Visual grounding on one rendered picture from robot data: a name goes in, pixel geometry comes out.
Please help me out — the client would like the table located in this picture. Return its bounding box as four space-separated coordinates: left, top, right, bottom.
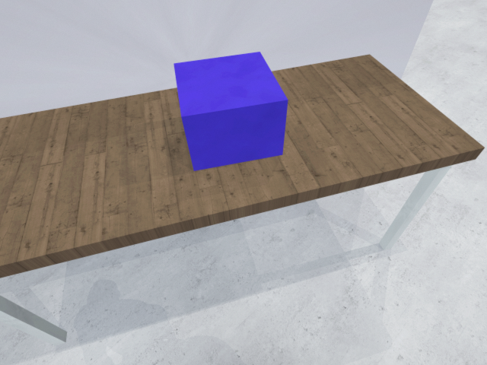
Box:
0 54 485 346

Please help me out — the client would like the carton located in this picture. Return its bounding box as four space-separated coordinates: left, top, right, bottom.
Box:
174 52 288 171

